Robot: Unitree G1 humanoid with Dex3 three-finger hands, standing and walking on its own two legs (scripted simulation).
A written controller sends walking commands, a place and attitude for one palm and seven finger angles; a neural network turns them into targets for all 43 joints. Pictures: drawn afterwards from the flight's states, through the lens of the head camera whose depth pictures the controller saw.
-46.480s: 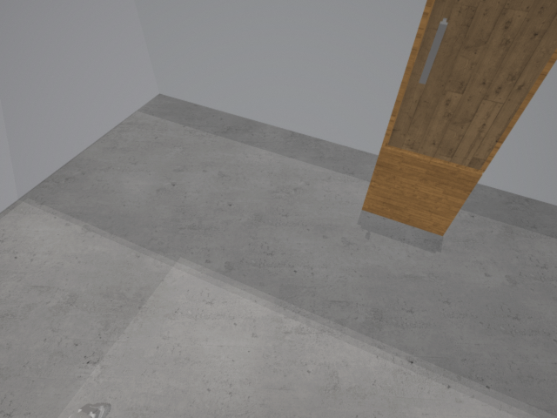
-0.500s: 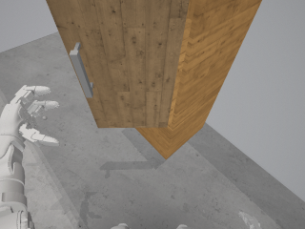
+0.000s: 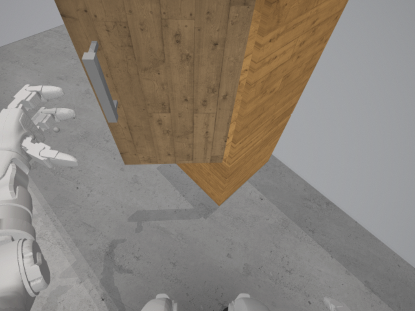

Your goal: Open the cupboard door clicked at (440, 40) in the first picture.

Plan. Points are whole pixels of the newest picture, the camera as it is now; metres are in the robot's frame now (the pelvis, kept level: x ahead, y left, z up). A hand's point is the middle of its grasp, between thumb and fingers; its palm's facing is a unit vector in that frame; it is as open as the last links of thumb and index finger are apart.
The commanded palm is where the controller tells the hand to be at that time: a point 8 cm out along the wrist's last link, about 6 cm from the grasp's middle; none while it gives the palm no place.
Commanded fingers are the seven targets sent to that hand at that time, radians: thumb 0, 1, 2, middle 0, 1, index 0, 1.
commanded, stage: move the hooked fingers beside the handle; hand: left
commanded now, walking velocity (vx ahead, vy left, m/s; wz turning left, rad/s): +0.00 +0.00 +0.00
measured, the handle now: (104, 85) +0.56 +0.22 +0.08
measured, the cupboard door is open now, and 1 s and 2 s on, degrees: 50 50 50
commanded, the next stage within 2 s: slide the fingers in behind the handle in 1.36 s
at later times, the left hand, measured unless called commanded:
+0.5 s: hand (68, 102) +0.49 +0.28 +0.09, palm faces +0.03 -1.00 +0.00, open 14.0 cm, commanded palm +0.47 +0.33 +0.08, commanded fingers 0.00 -0.50 0.30 -0.30 -1.20 -0.30 -1.20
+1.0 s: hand (69, 102) +0.50 +0.28 +0.08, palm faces +0.03 -1.00 +0.00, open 14.0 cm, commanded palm +0.48 +0.32 +0.08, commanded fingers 0.00 -0.50 0.30 -0.30 -1.20 -0.30 -1.20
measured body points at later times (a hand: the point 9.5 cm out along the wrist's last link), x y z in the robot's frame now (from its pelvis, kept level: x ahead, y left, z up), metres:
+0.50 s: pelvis +0.00 +0.01 -0.01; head +0.12 +0.03 +0.42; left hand +0.48 +0.33 +0.09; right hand +0.00 -0.27 -0.11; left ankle +0.01 +0.10 -0.70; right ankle +0.02 -0.12 -0.70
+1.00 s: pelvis +0.01 +0.01 -0.01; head +0.14 +0.04 +0.42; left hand +0.49 +0.33 +0.09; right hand +0.02 -0.27 -0.11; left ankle +0.01 +0.10 -0.70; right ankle +0.02 -0.12 -0.70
